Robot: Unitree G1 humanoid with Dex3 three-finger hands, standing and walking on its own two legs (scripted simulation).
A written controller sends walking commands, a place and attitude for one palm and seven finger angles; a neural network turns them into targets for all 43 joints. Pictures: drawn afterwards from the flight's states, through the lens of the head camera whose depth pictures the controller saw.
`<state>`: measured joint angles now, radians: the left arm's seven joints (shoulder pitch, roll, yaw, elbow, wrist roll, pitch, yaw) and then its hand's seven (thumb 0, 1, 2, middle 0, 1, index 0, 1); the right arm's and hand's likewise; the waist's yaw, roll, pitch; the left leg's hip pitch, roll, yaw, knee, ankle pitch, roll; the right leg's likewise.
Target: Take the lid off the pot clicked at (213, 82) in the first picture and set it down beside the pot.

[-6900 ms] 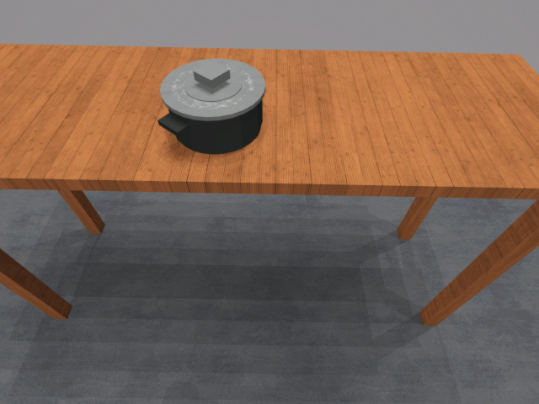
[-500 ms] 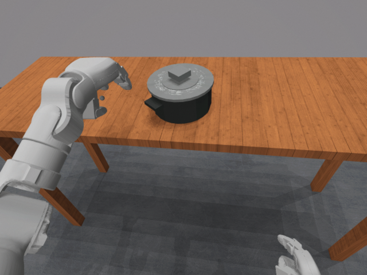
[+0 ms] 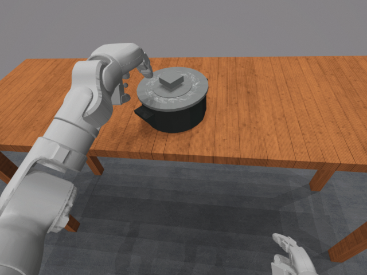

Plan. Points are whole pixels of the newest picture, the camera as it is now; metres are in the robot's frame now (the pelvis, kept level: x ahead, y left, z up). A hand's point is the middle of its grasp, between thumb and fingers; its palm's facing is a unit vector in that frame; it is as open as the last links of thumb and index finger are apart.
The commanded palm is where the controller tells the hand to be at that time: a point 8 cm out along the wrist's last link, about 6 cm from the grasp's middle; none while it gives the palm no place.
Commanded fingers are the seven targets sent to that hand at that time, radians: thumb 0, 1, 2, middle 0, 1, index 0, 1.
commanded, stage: move the open hand above the knob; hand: left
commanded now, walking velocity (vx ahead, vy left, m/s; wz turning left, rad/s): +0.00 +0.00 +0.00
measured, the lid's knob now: (171, 79) +0.55 +0.06 +0.16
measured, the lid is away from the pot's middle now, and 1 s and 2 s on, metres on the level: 0.00 0.00 0.00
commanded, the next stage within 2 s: lower the open fingers around the knob in 1.50 s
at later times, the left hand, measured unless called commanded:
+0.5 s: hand (164, 61) +0.50 +0.06 +0.24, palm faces -0.23 -0.01 -0.97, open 10.3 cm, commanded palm +0.50 +0.06 +0.29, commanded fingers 0.00 -0.42 1.65 -0.84 -0.08 -0.84 -0.08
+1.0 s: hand (162, 57) +0.52 +0.07 +0.23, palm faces -0.26 -0.05 -0.96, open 10.3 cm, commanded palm +0.51 +0.08 +0.29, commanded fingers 0.00 -0.42 1.65 -0.84 -0.08 -0.84 -0.08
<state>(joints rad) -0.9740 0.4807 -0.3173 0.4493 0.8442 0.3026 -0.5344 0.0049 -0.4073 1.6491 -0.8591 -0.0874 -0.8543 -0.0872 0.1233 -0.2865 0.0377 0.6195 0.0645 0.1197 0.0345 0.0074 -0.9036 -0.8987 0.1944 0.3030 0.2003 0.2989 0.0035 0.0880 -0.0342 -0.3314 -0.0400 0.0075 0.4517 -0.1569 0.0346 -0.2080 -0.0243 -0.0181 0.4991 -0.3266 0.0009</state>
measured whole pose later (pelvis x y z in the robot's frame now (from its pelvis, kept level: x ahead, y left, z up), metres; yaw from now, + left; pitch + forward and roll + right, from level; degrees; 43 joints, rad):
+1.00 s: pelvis +0.03 -0.01 +0.00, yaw -3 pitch +7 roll +1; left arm -1.34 0.38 -0.29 1.03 0.91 0.30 -0.46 0.00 -0.41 1.65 -0.86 -0.09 -0.85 -0.09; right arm 0.28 -0.29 0.00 0.71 0.04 0.10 0.00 0.01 -0.90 -0.90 0.19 0.30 0.20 0.30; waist -0.10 0.06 -0.08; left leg -0.37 -0.02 0.05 0.42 -0.18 0.03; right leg -0.26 -0.01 0.03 0.46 -0.32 0.00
